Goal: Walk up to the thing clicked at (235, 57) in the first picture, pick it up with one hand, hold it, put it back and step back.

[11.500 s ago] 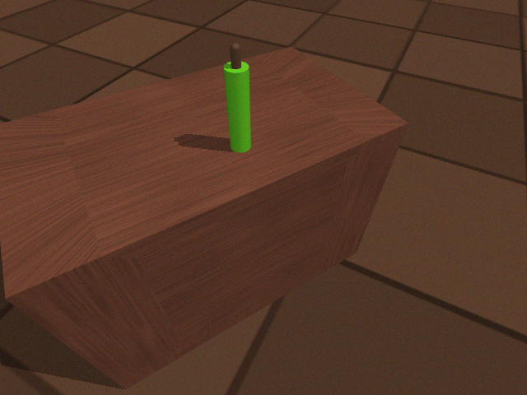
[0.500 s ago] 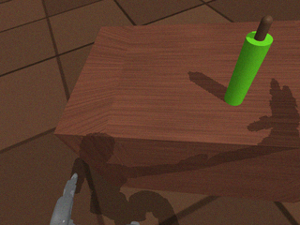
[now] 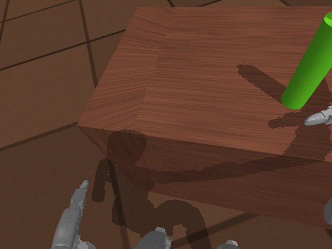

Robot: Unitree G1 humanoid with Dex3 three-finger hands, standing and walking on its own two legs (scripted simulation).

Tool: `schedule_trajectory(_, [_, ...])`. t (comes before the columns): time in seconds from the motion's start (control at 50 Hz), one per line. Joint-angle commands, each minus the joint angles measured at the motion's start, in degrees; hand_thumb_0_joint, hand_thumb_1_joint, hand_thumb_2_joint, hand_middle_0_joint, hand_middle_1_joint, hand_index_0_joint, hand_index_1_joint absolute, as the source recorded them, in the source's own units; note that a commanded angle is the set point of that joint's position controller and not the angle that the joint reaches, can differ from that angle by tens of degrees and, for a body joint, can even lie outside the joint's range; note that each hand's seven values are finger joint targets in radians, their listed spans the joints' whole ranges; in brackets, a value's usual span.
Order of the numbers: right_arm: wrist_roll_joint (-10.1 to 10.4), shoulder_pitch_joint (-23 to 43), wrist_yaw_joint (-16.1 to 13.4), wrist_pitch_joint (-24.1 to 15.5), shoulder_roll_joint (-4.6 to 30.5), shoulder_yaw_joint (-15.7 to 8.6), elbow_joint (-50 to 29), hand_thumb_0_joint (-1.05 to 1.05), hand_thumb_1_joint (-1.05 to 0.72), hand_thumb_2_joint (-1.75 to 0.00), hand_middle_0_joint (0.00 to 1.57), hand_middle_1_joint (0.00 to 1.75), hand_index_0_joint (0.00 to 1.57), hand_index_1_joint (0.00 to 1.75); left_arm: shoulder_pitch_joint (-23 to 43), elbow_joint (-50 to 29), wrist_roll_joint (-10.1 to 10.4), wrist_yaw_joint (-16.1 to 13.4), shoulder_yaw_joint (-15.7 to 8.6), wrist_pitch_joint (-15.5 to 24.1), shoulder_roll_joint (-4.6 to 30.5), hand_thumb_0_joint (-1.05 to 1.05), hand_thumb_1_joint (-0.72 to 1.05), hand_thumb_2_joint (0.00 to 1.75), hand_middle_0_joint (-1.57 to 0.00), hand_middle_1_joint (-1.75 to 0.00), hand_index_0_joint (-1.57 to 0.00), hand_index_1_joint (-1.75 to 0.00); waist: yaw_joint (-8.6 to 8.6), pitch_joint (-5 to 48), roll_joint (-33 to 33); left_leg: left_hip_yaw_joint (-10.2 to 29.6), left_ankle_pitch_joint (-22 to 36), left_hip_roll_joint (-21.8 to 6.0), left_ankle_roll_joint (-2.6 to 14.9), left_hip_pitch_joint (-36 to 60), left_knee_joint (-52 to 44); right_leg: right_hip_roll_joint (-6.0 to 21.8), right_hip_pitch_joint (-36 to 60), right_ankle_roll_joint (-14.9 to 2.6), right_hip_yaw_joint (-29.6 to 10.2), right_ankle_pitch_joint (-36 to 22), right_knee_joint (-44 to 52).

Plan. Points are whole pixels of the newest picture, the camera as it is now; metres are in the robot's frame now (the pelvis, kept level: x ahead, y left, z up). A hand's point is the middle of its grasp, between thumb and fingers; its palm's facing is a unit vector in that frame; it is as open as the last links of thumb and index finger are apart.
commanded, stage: close in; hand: right
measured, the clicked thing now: (318, 59) +0.53 -0.21 +0.13
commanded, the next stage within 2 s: rest palm in 0.20 s
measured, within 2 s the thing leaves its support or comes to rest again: leaves its support in 2.00 s
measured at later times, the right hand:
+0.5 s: hand (303, 91) +0.50 -0.21 +0.07, palm faces +0.15 +0.99 +0.03, open 17.5 cm
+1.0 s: hand (301, 83) +0.52 -0.20 +0.08, palm faces +0.17 +0.99 +0.01, open 14.1 cm
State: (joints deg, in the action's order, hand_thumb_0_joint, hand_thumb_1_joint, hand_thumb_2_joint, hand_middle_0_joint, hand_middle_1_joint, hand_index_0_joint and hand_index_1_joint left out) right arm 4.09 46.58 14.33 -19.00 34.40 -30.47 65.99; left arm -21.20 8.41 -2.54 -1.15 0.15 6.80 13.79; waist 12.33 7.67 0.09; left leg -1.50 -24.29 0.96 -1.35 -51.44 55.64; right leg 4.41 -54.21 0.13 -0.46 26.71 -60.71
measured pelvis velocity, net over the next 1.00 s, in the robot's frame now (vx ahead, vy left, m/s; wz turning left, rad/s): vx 0.00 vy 0.00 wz -0.01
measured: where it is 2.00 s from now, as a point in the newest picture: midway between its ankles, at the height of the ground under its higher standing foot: outside the picture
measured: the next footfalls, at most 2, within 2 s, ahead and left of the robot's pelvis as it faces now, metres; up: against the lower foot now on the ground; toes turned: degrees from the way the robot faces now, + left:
none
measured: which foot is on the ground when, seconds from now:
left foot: down 0.00-1.00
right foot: down 0.00-1.00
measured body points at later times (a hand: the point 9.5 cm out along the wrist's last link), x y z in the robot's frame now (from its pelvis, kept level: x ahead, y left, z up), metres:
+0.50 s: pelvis +0.00 +0.01 +0.00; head +0.11 -0.02 +0.43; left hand +0.16 +0.27 -0.01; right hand +0.49 -0.26 +0.07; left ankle +0.02 +0.14 -0.67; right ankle +0.02 -0.11 -0.67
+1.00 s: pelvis +0.00 +0.00 +0.00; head +0.12 -0.02 +0.43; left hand +0.15 +0.27 -0.01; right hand +0.50 -0.26 +0.08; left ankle +0.02 +0.14 -0.67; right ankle +0.02 -0.11 -0.67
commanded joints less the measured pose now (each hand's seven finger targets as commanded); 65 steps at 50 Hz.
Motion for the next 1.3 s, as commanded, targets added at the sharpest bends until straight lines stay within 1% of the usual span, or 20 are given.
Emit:
schedule_trajectory(0.0, [1.09, 22.18, -1.18, -3.80, 12.88, 0.12, -11.54, 0.00, 0.60, -0.04, 0.03, 0.05, 0.04, 0.05, -0.37, -10.64, 0.29, -0.23, -4.59, 2.43, 8.27, 0.00, -0.55, 0.04, -0.05, -0.05, -0.06, -0.05, -1.66, 24.47, 8.71, -1.01, 15.06, 1.54, 2.37, 9.90, -4.58, -1.73, 18.44, -0.35, -1.88, -17.74, 7.74])
schedule_trajectory(0.06, [0.48, 23.99, -2.06, -4.04, 13.50, 0.31, -13.77, 0.00, 0.57, -0.04, 0.04, 0.05, 0.04, 0.05, -1.39, -12.94, 0.30, -0.37, -6.47, 2.27, 9.64, 0.00, -0.54, 0.03, -0.05, -0.06, -0.06, -0.05, -0.71, 27.36, 8.52, -0.52, 16.16, 1.31, 2.08, 11.30, -4.61, -1.85, 19.63, -0.71, -1.44, -17.56, 6.93])
schedule_trajectory(0.12, [0.67, 22.40, -2.66, -3.64, 10.73, 1.72, -11.65, 0.00, 0.55, -0.04, 0.05, 0.05, 0.04, 0.05, -3.51, -9.82, 0.60, 0.06, -5.57, 1.84, 8.26, 0.00, -0.55, 0.04, -0.05, -0.05, -0.05, -0.05, -1.00, 20.92, 8.62, -0.53, 13.73, 1.28, 2.23, 7.65, -4.55, -1.88, 17.11, -0.62, -1.43, -15.42, 7.46])
schedule_trajectory(0.28, [-0.03, 28.19, -4.37, -4.20, 10.02, 2.72, -18.70, 0.00, 0.54, -0.04, 0.04, 0.05, 0.04, 0.05, -1.00, -14.74, 0.30, 0.27, -7.26, 1.79, 9.28, 0.00, -0.55, 0.05, -0.05, -0.05, -0.05, -0.05, -0.99, 31.90, 10.88, -0.29, 20.60, 1.04, 1.98, 11.34, -3.44, -2.16, 23.76, -0.50, -1.13, -23.76, 5.21])
schedule_trajectory(0.36, [-0.36, 23.60, -5.40, -3.23, 6.69, 3.43, -11.39, 0.00, 0.53, -0.02, 0.06, 0.03, 0.06, 0.03, -3.70, -10.04, 0.42, 1.00, -5.84, 0.68, 7.41, 0.00, -0.61, 0.10, -0.05, -0.04, -0.02, -0.06, -0.82, 24.06, 8.49, -0.14, 20.59, 1.08, 1.83, 10.53, -3.87, -2.37, 17.74, -0.81, -0.89, -21.79, 5.42])
schedule_trajectory(0.4, [-0.70, 30.80, -6.05, -4.74, 8.56, 3.56, -19.37, 0.00, 0.56, 0.00, 0.08, 0.02, 0.07, 0.02, 1.56, -16.07, 0.26, 0.93, -5.47, 1.21, 7.79, 0.00, -0.61, 0.10, -0.05, -0.03, -0.02, -0.06, -1.36, 31.59, 10.99, 0.02, 20.00, 1.01, 2.03, 12.58, -3.70, -2.21, 21.60, -0.61, -0.93, -21.62, 5.69])
schedule_trajectory(0.42, [-0.81, 27.13, -6.11, -4.42, 7.00, 4.01, -13.51, 0.00, 0.52, -0.02, 0.07, 0.03, 0.06, 0.03, -1.31, -14.04, 0.33, 0.81, -6.71, 0.84, 8.40, 0.00, -0.61, 0.09, -0.05, -0.04, -0.03, -0.06, 0.00, 27.53, 8.71, -0.34, 17.76, 1.22, 2.05, 11.69, -4.03, -2.28, 19.77, -0.66, -1.03, -18.89, 6.03])
schedule_trajectory(0.48, [-1.12, 23.02, -6.88, -4.49, 8.41, 2.24, -12.55, 0.00, 0.54, -0.01, 0.09, 0.03, 0.08, 0.03, -3.46, -12.90, 0.45, 1.18, -6.69, 0.12, 8.28, 0.00, -0.61, 0.09, -0.05, -0.04, -0.03, -0.06, -1.59, 25.92, 8.67, -0.03, 18.80, 1.18, 1.92, 11.31, -3.76, -2.47, 18.26, -0.65, -0.74, -19.84, 6.19])
schedule_trajectory(0.54, [-1.01, 24.82, -7.09, -5.12, 6.86, 3.31, -14.24, 0.00, 0.58, 0.00, 0.27, 0.11, 0.27, 0.12, -5.13, -12.05, 0.04, 1.42, -7.65, 0.01, 8.56, 0.00, -0.57, 0.06, -0.05, -0.05, -0.04, -0.06, -0.84, 26.65, 9.04, -0.16, 19.48, 1.26, 1.82, 10.68, -3.36, -2.33, 19.77, -0.72, -0.72, -20.95, 5.56])
schedule_trajectory(0.58, [-0.86, 25.91, -7.63, -5.27, 7.46, 2.07, -13.24, 0.00, 0.61, 0.00, 0.30, 0.10, 0.29, 0.10, -1.24, -13.05, 0.25, 1.76, -4.41, 0.06, 5.93, 0.00, -0.57, 0.06, -0.05, -0.05, -0.04, -0.05, -1.74, 24.62, 8.08, 0.04, 18.98, 1.20, 1.89, 10.57, -3.21, -2.44, 16.79, -0.75, -0.89, -20.28, 5.52])
schedule_trajectory(0.62, [-1.89, 30.49, -8.28, -6.37, 11.77, 0.94, -16.39, 0.00, 0.61, 0.00, 0.34, 0.14, 0.33, 0.14, -0.69, -14.74, -0.04, 1.07, -8.13, 0.00, 9.18, 0.00, -0.57, 0.06, -0.05, -0.05, -0.04, -0.05, -0.28, 29.64, 9.80, 0.33, 19.83, 1.11, 1.91, 11.49, -2.86, -2.23, 19.62, -0.79, -0.96, -20.87, 4.92])
schedule_trajectory(0.68, [-1.99, 29.01, -7.55, -5.27, 5.58, 4.51, -10.88, 0.00, 0.54, -0.06, 0.41, 0.22, 0.40, 0.22, -2.41, -15.12, 0.06, 1.49, -4.89, -0.08, 6.62, 0.00, -0.57, 0.06, -0.05, -0.05, -0.04, -0.05, 1.21, 28.49, 7.29, 0.34, 20.72, 1.30, 1.48, 12.07, -3.74, -2.33, 18.57, -1.17, -0.71, -20.09, 4.31])
schedule_trajectory(0.7, [-2.35, 27.12, -7.88, -4.93, 8.45, 2.94, -7.76, 0.00, 0.52, -0.09, 0.45, 0.26, 0.44, 0.26, -4.16, -12.29, 0.16, 1.40, -5.67, -0.57, 7.42, 0.00, -0.57, 0.06, -0.05, -0.05, -0.04, -0.05, 0.76, 24.64, 6.75, 0.50, 20.04, 1.23, 1.37, 11.65, -3.99, -2.56, 15.33, -1.27, -0.60, -18.63, 4.50])
schedule_trajectory(0.74, [-2.60, 32.88, -8.56, -5.59, 15.29, -0.41, -16.20, 0.00, 0.56, -0.10, 0.51, 0.29, 0.51, 0.30, -0.53, -17.35, 0.04, 1.07, -7.56, -0.48, 10.35, 0.00, -0.56, 0.06, -0.04, -0.05, -0.04, -0.05, 0.14, 33.35, 9.98, 0.57, 21.57, 1.07, 1.53, 13.70, -3.37, -2.30, 20.25, -0.96, -0.99, -21.48, 4.62])
schedule_trajectory(0.8, [-2.13, 26.34, -7.42, -4.08, 4.40, 4.93, -6.75, 0.00, 0.50, -0.16, 0.62, 0.38, 0.61, 0.38, -3.65, -13.43, 0.12, 1.72, -6.24, -0.75, 7.77, 0.00, -0.56, 0.06, -0.04, -0.05, -0.04, -0.05, 1.13, 24.73, 9.18, -0.50, 18.89, 1.53, 1.99, 8.67, -3.26, -2.11, 18.73, -0.54, -1.29, -21.26, 5.39])
schedule_trajectory(0.86, [-2.53, 30.77, -8.12, -4.64, 10.57, 1.81, -11.38, 0.00, 0.50, -0.19, 0.70, 0.45, 0.70, 0.45, 1.17, -17.54, 0.03, 1.46, -7.49, -0.39, 9.72, 0.00, -0.55, 0.05, -0.04, -0.05, -0.04, -0.05, 0.08, 30.51, 9.16, -0.04, 18.83, 1.34, 1.75, 11.55, -3.34, -2.03, 18.73, -0.86, -1.22, -19.61, 5.26])
schedule_trajectory(1.12, [-1.79, 25.43, -7.58, -4.26, 3.62, 5.16, -10.28, 0.00, 0.11, -0.59, 1.06, 0.84, 1.06, 0.84, -2.15, -12.24, -0.03, 1.64, -5.96, -0.65, 7.24, 0.00, -0.54, 0.05, -0.04, -0.05, -0.05, -0.05, 0.39, 26.65, 9.80, -0.71, 20.26, 1.61, 2.04, 9.13, -3.34, -1.88, 21.14, -0.38, -1.22, -23.87, 5.94])
schedule_trajectory(1.18, [-1.83, 26.55, -7.25, -4.15, 7.09, 3.83, -13.52, 0.00, -0.02, -0.69, 1.16, 0.94, 1.15, 0.95, -3.24, -12.58, 0.04, 1.73, -6.61, -0.88, 8.04, 0.00, -0.54, 0.05, -0.04, -0.05, -0.05, -0.05, -0.24, 28.67, 11.45, -0.66, 20.76, 1.53, 2.08, 10.17, -3.54, -2.00, 22.92, -0.18, -1.17, -24.99, 6.35])
schedule_trajectory(1.22, [-1.67, 27.41, -7.17, -3.67, 4.49, 5.28, -15.05, 0.00, -0.09, -0.77, 1.20, 1.01, 1.20, 1.01, -0.91, -15.09, 0.14, 1.76, -6.44, -0.61, 8.08, 0.00, -0.54, 0.04, -0.04, -0.05, -0.05, -0.05, 0.28, 31.16, 10.72, -0.55, 22.70, 1.41, 1.84, 11.45, -3.56, -1.93, 24.35, -0.47, -1.14, -26.70, 5.87])
schedule_trajectory(1.28, [-1.57, 24.40, -7.52, -2.85, 6.38, 3.17, -10.79, 0.00, -0.22, -0.84, 1.30, 1.09, 1.30, 1.09, -2.30, -12.88, 0.57, 1.62, -8.27, -1.03, 9.66, 0.00, -0.55, 0.05, -0.05, -0.05, -0.05, -0.05, 0.90, 26.39, 7.73, -0.65, 23.49, 1.44, 1.71, 10.90, -3.65, -1.93, 20.74, -0.66, -1.26, -26.44, 5.62])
